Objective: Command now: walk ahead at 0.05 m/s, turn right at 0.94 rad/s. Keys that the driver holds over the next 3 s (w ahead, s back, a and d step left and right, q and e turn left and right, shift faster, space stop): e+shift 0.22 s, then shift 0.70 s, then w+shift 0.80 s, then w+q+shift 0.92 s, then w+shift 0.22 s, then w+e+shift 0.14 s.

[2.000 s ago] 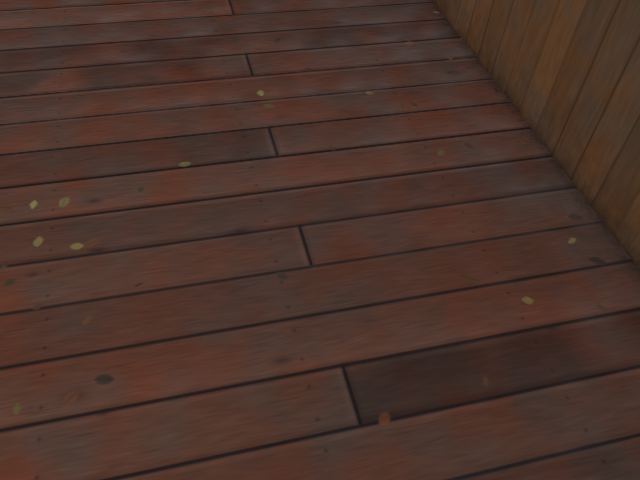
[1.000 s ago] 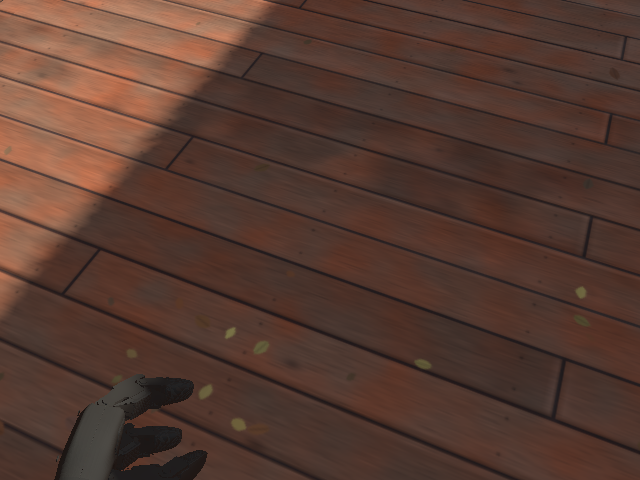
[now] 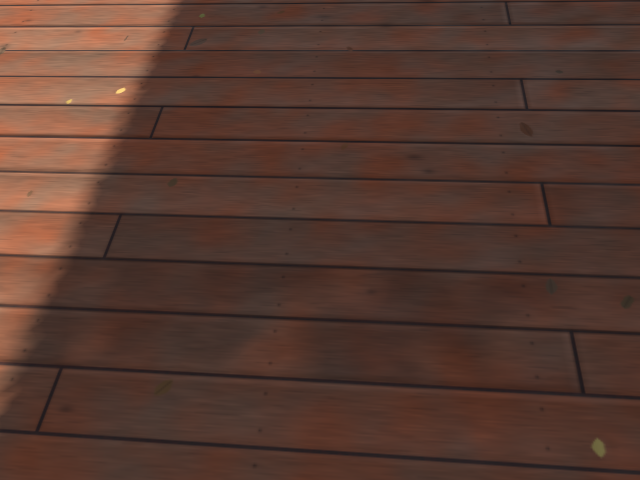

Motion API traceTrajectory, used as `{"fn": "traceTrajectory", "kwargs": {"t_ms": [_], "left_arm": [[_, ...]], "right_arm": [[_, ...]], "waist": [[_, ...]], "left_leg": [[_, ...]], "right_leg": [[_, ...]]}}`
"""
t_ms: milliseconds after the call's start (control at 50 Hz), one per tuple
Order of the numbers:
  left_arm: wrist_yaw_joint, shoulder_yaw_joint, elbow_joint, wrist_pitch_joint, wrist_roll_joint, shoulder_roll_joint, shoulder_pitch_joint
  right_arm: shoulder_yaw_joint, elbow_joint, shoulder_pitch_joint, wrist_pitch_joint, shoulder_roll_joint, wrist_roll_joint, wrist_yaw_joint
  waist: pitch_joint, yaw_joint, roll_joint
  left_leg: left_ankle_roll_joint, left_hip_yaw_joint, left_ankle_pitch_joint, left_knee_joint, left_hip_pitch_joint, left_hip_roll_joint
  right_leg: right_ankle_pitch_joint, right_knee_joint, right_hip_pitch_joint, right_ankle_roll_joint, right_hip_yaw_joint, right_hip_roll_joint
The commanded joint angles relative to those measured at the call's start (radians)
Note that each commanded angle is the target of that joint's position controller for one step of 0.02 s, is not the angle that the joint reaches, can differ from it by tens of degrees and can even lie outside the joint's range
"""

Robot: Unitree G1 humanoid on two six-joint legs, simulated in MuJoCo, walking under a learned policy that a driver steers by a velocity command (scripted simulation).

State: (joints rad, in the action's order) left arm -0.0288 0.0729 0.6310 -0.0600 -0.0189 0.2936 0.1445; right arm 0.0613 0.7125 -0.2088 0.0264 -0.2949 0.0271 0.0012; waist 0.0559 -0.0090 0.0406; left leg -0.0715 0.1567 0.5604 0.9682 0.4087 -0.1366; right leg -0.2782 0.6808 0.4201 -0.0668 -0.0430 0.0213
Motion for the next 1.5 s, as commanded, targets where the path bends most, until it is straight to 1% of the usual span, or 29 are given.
{"fn": "traceTrajectory", "kwargs": {"t_ms": [20,80,120,220,340,360,380,400,440,460,580,660,700,720,740,780,920,940,1000,1020,1060,1140,1180,1200,1220,1240,1280,1340,1500], "left_arm": [[0.031,0.073,-0.043,-0.001,0.001,0.232,0.1],[0.028,0.049,-0.076,-0.007,0.011,0.15,-0.001],[0.019,0.058,-0.064,-0.001,0.007,0.17,0.034],[0.007,0.073,-0.056,-0.005,-0.002,0.199,0.068],[0.003,0.052,-0.044,-0.001,0.01,0.157,0.009],[0.009,0.038,-0.045,0.004,0.018,0.116,0.036],[0.016,0.026,-0.059,0.009,0.025,0.073,0.063],[0.022,0.045,-0.045,0.01,-0.017,0.152,0.056],[0.016,0.048,-0.002,0.008,-0.011,0.149,0.091],[0.01,0.044,0.012,0.004,-0.007,0.136,0.11],[0.011,0.001,0.023,-0.01,0.012,0.061,0.044],[0.028,-0.016,0.061,-0.004,0.02,0.047,0.077],[0.039,-0.02,0.083,0.019,0.001,0.075,0.095],[0.043,-0.018,0.072,0.033,-0.014,0.133,0.096],[0.041,-0.023,0.079,0.038,-0.003,0.127,0.008],[0.038,-0.043,0.075,0.053,0.0,0.059,-0.027],[0.056,-0.049,0.166,0.063,0.008,0.063,0.051],[0.056,-0.039,0.187,0.059,0.007,0.085,0.091],[0.041,0.001,0.2,0.042,-0.003,0.184,0.15],[0.039,-0.002,0.199,0.051,-0.002,0.159,0.147],[0.037,0.001,0.196,0.08,-0.004,0.137,0.114],[0.028,0.014,0.194,0.118,0.008,0.148,0.04],[0.025,0.014,0.193,0.117,0.007,0.139,0.006],[0.024,0.0,0.185,0.123,-0.013,0.098,-0.009],[0.02,-0.035,0.13,0.136,-0.007,-0.022,-0.049],[0.016,-0.031,0.108,0.142,0.0,0.001,-0.051],[-0.004,-0.016,0.133,0.143,-0.01,0.081,-0.021],[-0.03,-0.02,0.159,0.12,-0.035,0.069,0.008],[-0.037,-0.047,0.063,0.101,-0.014,0.022,-0.281]], "right_arm": [[0.016,-0.114,0.029,-0.001,-0.08,-0.01,0.012],[0.021,-0.087,0.0,0.0,-0.091,0.012,0.017],[0.012,-0.089,0.004,0.005,-0.066,0.003,0.013],[0.001,-0.112,0.058,0.001,-0.059,-0.007,0.017],[0.001,-0.078,-0.063,-0.016,-0.061,-0.014,0.034],[0.012,-0.087,-0.054,-0.021,-0.117,0.0,0.044],[0.029,-0.117,0.016,-0.019,-0.218,0.012,0.041],[0.037,-0.11,0.009,-0.015,-0.211,0.017,0.03],[0.007,-0.112,0.078,-0.018,-0.104,-0.004,0.02],[0.005,-0.114,0.109,-0.019,-0.095,-0.005,0.021],[0.007,-0.06,-0.003,-0.022,-0.093,-0.011,0.022],[0.019,-0.019,-0.024,0.001,-0.12,-0.01,0.008],[0.016,-0.003,-0.054,-0.004,-0.102,-0.016,0.006],[0.004,-0.021,-0.069,-0.012,-0.056,-0.012,-0.002],[-0.014,-0.025,-0.024,-0.009,-0.012,-0.024,0.001],[-0.006,0.009,0.014,-0.007,-0.048,-0.012,0.003],[-0.007,0.11,-0.022,-0.02,-0.047,-0.014,0.004],[-0.004,0.124,-0.035,-0.018,-0.049,-0.011,0.003],[0.004,0.072,0.083,-0.007,-0.056,0.001,-0.019],[0.008,0.048,0.13,-0.014,-0.064,-0.007,-0.022],[0.013,0.057,0.093,-0.038,-0.067,-0.005,-0.033],[0.012,0.081,0.015,-0.058,-0.051,-0.015,-0.046],[0.022,0.144,-0.156,-0.063,-0.06,-0.011,-0.033],[0.036,0.195,-0.32,-0.077,-0.097,-0.007,-0.018],[0.053,0.206,-0.453,-0.093,-0.207,0.021,-0.006],[0.035,0.189,-0.346,-0.094,-0.168,0.028,-0.015],[0.029,0.133,-0.168,-0.101,-0.132,0.002,-0.023],[0.008,0.151,-0.176,-0.124,-0.086,-0.006,-0.017],[-0.005,0.234,-0.336,-0.146,-0.047,-0.019,-0.015]], "waist": [[-0.094,0.045,-0.189],[-0.113,0.004,-0.161],[-0.137,0.014,-0.112],[-0.137,0.05,-0.144],[-0.142,-0.013,-0.17],[-0.129,0.0,-0.053],[-0.102,0.031,0.177],[-0.089,0.011,0.168],[-0.063,0.059,0.052],[-0.071,0.07,0.074],[-0.107,-0.015,0.129],[-0.099,-0.004,0.167],[-0.115,0.001,0.087],[-0.153,-0.019,-0.076],[-0.069,-0.042,-0.226],[-0.058,-0.02,-0.162],[-0.026,-0.008,-0.086],[-0.066,0.005,-0.103],[0.134,0.073,-0.231],[0.172,0.081,-0.21],[0.099,0.041,-0.14],[0.029,-0.02,-0.18],[0.024,-0.106,-0.073],[-0.021,-0.18,0.044],[-0.094,-0.227,0.332],[-0.033,-0.133,0.208],[0.002,-0.033,-0.005],[-0.008,-0.005,0.039],[0.117,-0.064,0.01]], "left_leg": [[-0.006,-0.192,-0.045,0.187,0.29,0.05],[0.008,-0.185,-0.165,0.13,0.183,0.083],[0.011,-0.197,-0.156,0.053,0.162,0.106],[0.033,-0.232,-0.171,-0.131,0.112,0.163],[0.09,-0.199,-0.286,-0.517,-0.226,0.186],[0.124,-0.339,-0.218,-0.662,-0.268,0.048],[0.219,-0.641,-0.187,-0.782,-0.281,-0.191],[0.31,-0.691,-0.321,-0.758,-0.166,-0.253],[0.291,-0.505,-0.463,-0.709,-0.104,-0.136],[0.265,-0.428,-0.515,-0.689,-0.134,-0.082],[0.262,-0.345,-0.662,-0.616,-0.337,-0.054],[0.249,-0.336,-0.726,-0.568,-0.3,-0.038],[0.164,-0.32,-0.676,-0.528,-0.186,-0.02],[0.117,-0.255,-0.5,-0.434,-0.1,0.036],[0.091,-0.19,-0.271,-0.548,-0.164,0.11],[0.08,-0.203,-0.38,-0.575,-0.251,0.105],[0.082,-0.228,-0.482,-0.605,-0.276,0.074],[0.089,-0.184,-0.305,-0.55,-0.27,0.117],[0.109,-0.09,-0.105,-0.281,0.082,0.158],[0.114,-0.126,-0.14,-0.198,0.177,0.113],[0.112,-0.158,-0.194,-0.171,0.238,0.075],[0.125,-0.09,-0.237,-0.383,-0.122,0.106],[0.122,-0.017,-0.29,-0.48,-0.41,0.164],[0.136,-0.097,-0.193,-0.518,-0.613,0.129],[0.204,-0.57,0.239,-0.745,-0.694,-0.162],[0.264,-0.928,0.417,-0.884,-0.572,-0.254],[0.244,-0.709,0.239,-0.821,-0.457,-0.202],[0.218,-0.504,0.059,-0.892,-0.371,-0.094],[0.245,-0.265,-0.378,-0.994,-0.395,-0.026]], "right_leg": [[0.25,-0.362,-0.273,-0.207,0.456,-0.268],[0.307,-0.345,-0.193,-0.161,0.372,-0.168],[0.322,-0.33,-0.209,-0.164,0.399,-0.158],[0.156,-0.331,-0.209,-0.164,0.534,-0.145],[0.174,-0.261,-0.076,-0.058,0.546,-0.08],[0.018,-0.168,-0.014,-0.002,0.48,-0.012],[-0.198,0.03,0.128,0.049,0.259,0.173],[-0.277,0.25,0.094,0.065,0.202,0.157],[-0.175,0.405,0.029,0.073,0.222,0.129],[-0.137,0.44,0.031,0.081,0.207,0.129],[-0.207,0.144,-0.006,0.113,0.143,0.088],[-0.095,-0.234,-0.206,0.075,0.041,0.071],[0.137,-0.421,-0.382,0.037,0.141,-0.006],[0.199,-0.443,-0.458,0.003,0.338,-0.189],[0.343,-0.386,-0.24,-0.06,0.355,-0.25],[0.208,-0.377,-0.215,-0.021,0.292,-0.162],[0.129,-0.384,-0.214,0.002,0.246,-0.102],[-0.127,-0.405,-0.234,-0.022,0.253,-0.085],[-0.694,-0.598,-0.204,-0.17,0.533,-0.267],[-0.6,-0.629,-0.226,-0.197,0.579,-0.313],[-0.391,-0.606,-0.352,-0.189,0.506,-0.3],[-0.277,-0.569,-0.18,-0.139,0.299,-0.21],[-0.316,-0.424,0.017,-0.129,0.239,-0.165],[-0.236,-0.181,0.157,-0.111,0.178,-0.104],[-0.227,0.277,0.317,-0.056,0.034,0.032],[-0.172,0.451,0.458,-0.071,0.163,0.078],[0.031,0.493,0.445,-0.063,0.175,-0.063],[0.133,0.447,0.355,0.0,0.097,-0.117],[0.316,0.146,0.421,0.042,-0.034,-0.104]]}}
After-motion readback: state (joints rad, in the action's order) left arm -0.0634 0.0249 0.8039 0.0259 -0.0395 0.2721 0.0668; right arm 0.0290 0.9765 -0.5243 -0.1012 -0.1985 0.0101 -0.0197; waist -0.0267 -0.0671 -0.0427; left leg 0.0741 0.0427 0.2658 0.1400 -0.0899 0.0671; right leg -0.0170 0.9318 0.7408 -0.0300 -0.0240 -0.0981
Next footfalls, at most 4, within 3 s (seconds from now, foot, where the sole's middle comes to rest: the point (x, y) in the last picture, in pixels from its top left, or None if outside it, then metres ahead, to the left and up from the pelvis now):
0.36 left None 0.12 0.10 -0.75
0.70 right None -0.02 -0.07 -0.75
1.20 left None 0.18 0.10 -0.75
1.70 right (474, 447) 0.52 -0.24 -0.75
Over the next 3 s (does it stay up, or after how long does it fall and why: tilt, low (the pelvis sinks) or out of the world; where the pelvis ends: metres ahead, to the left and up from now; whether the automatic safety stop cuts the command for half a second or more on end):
stays up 1.54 -0.19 -0.01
